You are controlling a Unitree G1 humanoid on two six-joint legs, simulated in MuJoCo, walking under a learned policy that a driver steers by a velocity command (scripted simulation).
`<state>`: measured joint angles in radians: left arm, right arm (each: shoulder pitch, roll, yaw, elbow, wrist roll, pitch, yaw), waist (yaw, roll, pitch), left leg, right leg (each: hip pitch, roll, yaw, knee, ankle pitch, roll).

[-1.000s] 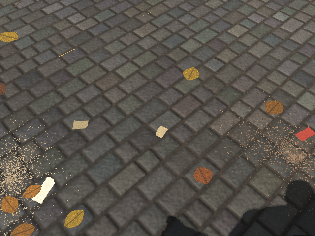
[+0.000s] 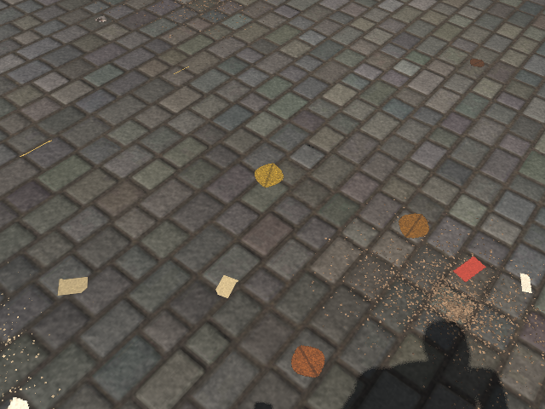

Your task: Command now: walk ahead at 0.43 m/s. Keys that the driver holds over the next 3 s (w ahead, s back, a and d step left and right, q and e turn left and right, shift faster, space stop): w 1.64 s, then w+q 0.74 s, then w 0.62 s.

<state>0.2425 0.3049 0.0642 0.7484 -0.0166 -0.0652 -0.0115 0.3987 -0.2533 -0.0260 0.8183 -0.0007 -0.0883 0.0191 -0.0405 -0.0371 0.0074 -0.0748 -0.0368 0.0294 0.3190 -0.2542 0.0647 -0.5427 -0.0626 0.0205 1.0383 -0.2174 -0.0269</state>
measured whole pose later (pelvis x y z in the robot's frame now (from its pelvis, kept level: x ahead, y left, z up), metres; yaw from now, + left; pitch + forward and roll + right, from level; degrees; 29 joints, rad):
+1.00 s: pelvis +0.56 +0.04 -0.01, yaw +0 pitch +1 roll +0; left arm 0.26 0.31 0.04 0.83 -0.02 -0.07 -0.01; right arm 0.25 -0.27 -0.04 0.77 -0.01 -0.08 0.03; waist -0.01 -0.04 0.03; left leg -0.26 -0.04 0.05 0.40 -0.15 0.06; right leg -0.50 -0.07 0.03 1.11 -0.31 -0.02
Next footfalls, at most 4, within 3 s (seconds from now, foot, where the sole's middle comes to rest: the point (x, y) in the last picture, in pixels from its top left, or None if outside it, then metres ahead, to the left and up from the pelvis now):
0.30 right None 0.35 -0.13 -0.78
0.82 left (210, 361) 0.64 0.12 -0.78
1.36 right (293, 264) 0.94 -0.11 -0.78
1.92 left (215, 190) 1.23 0.13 -0.78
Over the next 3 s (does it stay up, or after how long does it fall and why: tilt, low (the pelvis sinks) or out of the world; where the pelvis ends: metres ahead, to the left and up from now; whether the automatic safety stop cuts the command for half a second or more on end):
stays up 1.62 0.21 -0.02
